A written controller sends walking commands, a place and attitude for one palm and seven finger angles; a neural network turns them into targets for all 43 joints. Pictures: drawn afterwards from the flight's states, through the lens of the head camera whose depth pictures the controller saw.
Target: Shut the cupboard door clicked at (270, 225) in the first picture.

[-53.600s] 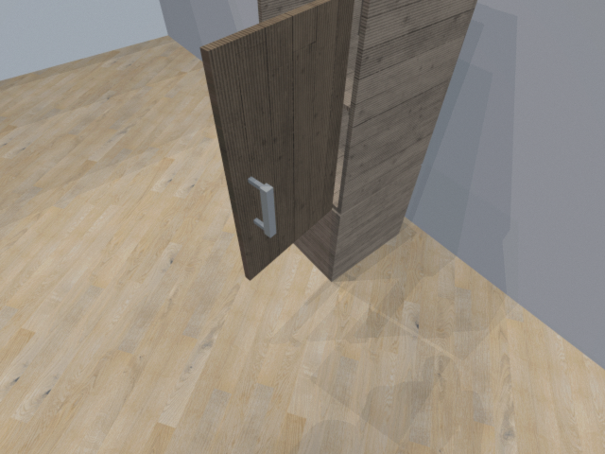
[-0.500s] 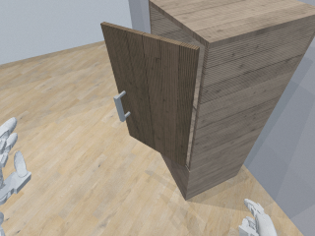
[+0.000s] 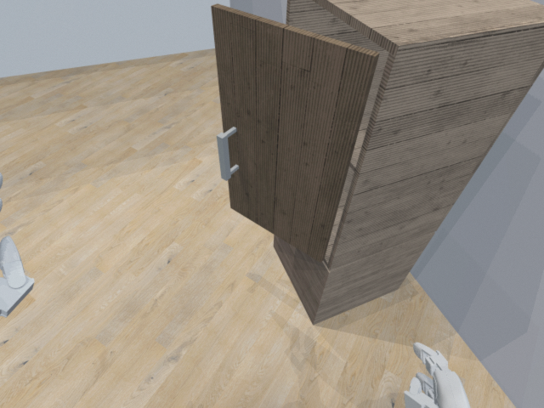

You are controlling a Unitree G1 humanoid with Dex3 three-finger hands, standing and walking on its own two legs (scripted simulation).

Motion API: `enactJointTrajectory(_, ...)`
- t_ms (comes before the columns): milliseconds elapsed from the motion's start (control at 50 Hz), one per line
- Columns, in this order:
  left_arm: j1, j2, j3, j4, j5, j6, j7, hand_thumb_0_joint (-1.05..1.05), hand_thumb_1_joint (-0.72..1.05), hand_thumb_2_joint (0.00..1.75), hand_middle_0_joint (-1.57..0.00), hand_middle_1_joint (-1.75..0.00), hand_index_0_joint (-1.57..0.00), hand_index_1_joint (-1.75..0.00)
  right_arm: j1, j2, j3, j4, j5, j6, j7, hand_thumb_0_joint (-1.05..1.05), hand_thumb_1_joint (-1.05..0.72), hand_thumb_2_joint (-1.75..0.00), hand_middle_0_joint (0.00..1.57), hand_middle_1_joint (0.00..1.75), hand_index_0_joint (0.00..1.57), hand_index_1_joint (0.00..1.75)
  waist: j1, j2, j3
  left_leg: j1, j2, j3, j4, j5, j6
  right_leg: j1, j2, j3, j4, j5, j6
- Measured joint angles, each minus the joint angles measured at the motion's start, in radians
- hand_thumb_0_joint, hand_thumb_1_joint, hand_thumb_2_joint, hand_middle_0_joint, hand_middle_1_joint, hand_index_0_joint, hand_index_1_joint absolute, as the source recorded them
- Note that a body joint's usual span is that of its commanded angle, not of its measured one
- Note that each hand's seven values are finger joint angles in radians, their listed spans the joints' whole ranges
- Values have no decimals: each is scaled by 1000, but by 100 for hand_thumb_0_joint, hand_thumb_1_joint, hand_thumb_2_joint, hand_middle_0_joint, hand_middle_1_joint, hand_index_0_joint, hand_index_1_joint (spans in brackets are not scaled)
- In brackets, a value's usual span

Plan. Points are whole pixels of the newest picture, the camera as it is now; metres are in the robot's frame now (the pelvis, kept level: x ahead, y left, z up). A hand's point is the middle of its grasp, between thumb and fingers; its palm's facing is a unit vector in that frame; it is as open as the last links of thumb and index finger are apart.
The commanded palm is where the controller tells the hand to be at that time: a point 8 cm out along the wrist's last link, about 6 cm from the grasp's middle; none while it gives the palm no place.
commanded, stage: step back with the hand held close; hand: left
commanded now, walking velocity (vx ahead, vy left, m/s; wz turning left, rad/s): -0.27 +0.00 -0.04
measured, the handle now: (229, 154) +0.71 +0.16 -0.07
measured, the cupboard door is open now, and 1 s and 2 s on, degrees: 31 31 31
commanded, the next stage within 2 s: stop stepping back and stand still in 0.82 s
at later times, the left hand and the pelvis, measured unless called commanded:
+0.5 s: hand out of the picture +0.09 +0.27 +0.18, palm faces +0.49 -0.74 -0.46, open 7.4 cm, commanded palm +0.02 +0.30 +0.19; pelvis -0.09 -0.01 -0.01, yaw +4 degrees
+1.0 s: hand out of the picture -0.02 +0.27 +0.19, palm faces +0.39 -0.86 -0.32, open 7.4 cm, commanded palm -0.07 +0.31 +0.19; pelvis -0.23 +0.02 +0.00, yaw -5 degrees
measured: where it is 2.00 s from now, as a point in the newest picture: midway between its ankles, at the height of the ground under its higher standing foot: outside the picture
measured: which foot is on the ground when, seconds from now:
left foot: down 0.00-0.48, up 0.50-0.58, down 0.60-0.88, up 0.90-0.98, down 1.00-1.00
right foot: down 0.00-0.30, up 0.32-0.40, down 0.42-0.62, up 0.64-0.86, down 0.88-1.00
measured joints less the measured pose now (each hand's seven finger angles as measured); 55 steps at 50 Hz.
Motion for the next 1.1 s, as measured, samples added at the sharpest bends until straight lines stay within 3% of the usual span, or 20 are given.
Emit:
enactJointTrajectory(200,8,-15,-4,-75,-1,-48,14,1,89,90,-21,-30,-21,-30,4,14,0,42,-17,-47,19,1,-90,-90,20,30,21,30,5,-17,14,-68,22,3,48,-64,-29,-54,8,-18,15,44,-15)
enactJointTrajectory(280,6,10,5,-73,0,-71,22,1,89,90,-21,-30,-21,-30,-1,14,-3,50,-17,-57,16,2,-90,-90,20,30,21,30,-9,-22,13,-82,28,8,29,-37,-22,-70,11,-16,2,68,-14)
enactJointTrajectory(340,-8,35,23,-53,3,-76,18,1,89,90,-22,-30,-21,-30,0,13,-9,42,-16,-67,10,1,-90,-90,20,30,21,30,-34,-10,21,-97,42,11,24,1,-5,-79,36,-4,61,43,-15)
enactJointTrajectory(400,-12,61,43,-49,-3,-70,7,1,89,90,-22,-30,-21,-30,9,16,-17,44,-14,-72,13,1,-90,-90,20,30,21,30,-50,-4,6,-136,67,28,28,40,-9,-35,56,0,112,-55,-27)
enactJointTrajectory(440,2,61,61,-61,-14,-76,7,1,89,90,-22,-30,-21,-30,-1,16,-21,49,-12,-75,18,1,-90,-90,20,30,21,30,-39,-5,3,-163,81,48,30,48,-16,-23,58,8,82,-99,-30)
enactJointTrajectory(480,20,42,51,-74,-23,-83,13,1,89,90,-21,-30,-21,-30,-19,16,-25,65,-10,-76,23,1,-90,-90,20,30,20,30,-26,-4,20,-160,83,49,20,18,-45,-29,59,12,71,-54,-26)
enactJointTrajectory(540,48,23,5,-95,-14,-74,24,1,89,90,-21,-30,-21,-30,-15,21,-26,89,-15,-70,27,2,-90,-90,20,30,20,30,1,-31,9,-138,54,40,72,-98,-89,-21,38,37,42,-10,-15)
enactJointTrajectory(580,56,15,-17,-104,-6,-66,30,1,89,90,-22,-30,-21,-30,-3,24,-21,96,-20,-61,23,2,-90,-90,20,30,20,30,12,-52,-21,-82,37,23,73,-114,-96,-23,24,56,16,11,-5)
enactJointTrajectory(640,-3,19,-23,-93,3,-69,30,1,89,90,-22,-30,-21,-30,-9,18,-19,84,-19,-67,6,2,-90,-90,20,30,21,30,1,-40,-20,-58,47,16,-22,89,-53,-44,27,45,10,36,6)
enactJointTrajectory(680,-45,29,-1,-56,8,-79,20,1,89,90,-22,-30,-21,-30,-33,25,-21,84,-18,-77,3,2,-90,-90,20,30,21,30,-6,-23,0,-69,63,17,-20,112,-13,-64,55,42,129,-29,1)
enactJointTrajectory(740,-59,39,28,-21,-6,-58,7,1,89,90,-22,-30,-21,-30,-45,45,-24,77,-25,-85,19,2,-90,-90,20,30,20,30,-16,9,-10,-87,108,25,-64,146,-4,-49,91,-6,302,-130,-14)
enactJointTrajectory(780,-41,35,28,-33,-27,-41,8,1,89,90,-21,-30,-21,-30,-42,57,-20,74,-23,-89,34,1,-90,-90,20,30,21,30,-9,13,-33,-98,132,50,-112,184,-16,9,85,-49,287,-199,-29)
enactJointTrajectory(840,2,23,17,-75,-52,-31,9,1,89,90,-21,-30,-21,-30,-46,72,-7,70,-28,-96,50,1,-90,-90,20,30,21,30,10,0,-67,-127,143,92,-176,212,-35,132,60,-90,87,-246,-50)
enactJointTrajectory(880,19,35,23,-116,-55,-38,12,1,89,90,-21,-30,-21,-30,-64,85,7,64,-35,-97,54,1,-90,-90,20,30,21,30,36,-53,-71,-174,129,139,-155,160,-78,191,15,-42,-95,-205,-85)
enactJointTrajectory(940,-18,11,-30,-118,-28,-48,16,1,89,90,-21,-30,-21,-30,-74,76,13,121,-45,-92,47,1,-90,-90,20,30,21,30,58,-48,-48,-182,110,85,-4,-26,-137,169,13,-3,-78,-118,-25)
enactJointTrajectory(980,-33,15,-47,-117,-25,-32,16,1,89,90,-21,-30,-21,-30,-40,75,21,134,-34,-77,35,1,-90,-90,21,30,21,30,49,-65,-68,-106,77,55,5,13,-133,160,0,17,-53,-120,-1)
enactJointTrajectory(1040,-84,32,-38,-76,-33,-3,12,1,89,90,-21,-30,-21,-30,-12,62,12,114,-14,-74,16,1,-90,-90,21,30,21,30,-14,-49,-57,-78,59,31,-55,151,-42,129,4,5,10,-164,-7)
enactJointTrajectory(1060,-88,37,-27,-56,-37,7,11,1,89,90,-21,-30,-21,-30,-9,61,11,108,-12,-72,14,1,-90,-90,21,30,21,30,-34,-45,-49,-73,56,28,-75,157,-38,116,13,4,32,-202,-21)
enactJointTrajectory(1100,-58,47,-4,-37,-50,37,9,1,89,90,-21,-30,-21,-30,5,63,7,88,-15,-67,18,1,-90,-90,20,30,21,30,-68,-36,-38,-57,57,25,-140,154,-67,97,40,-27,49,-247,-45)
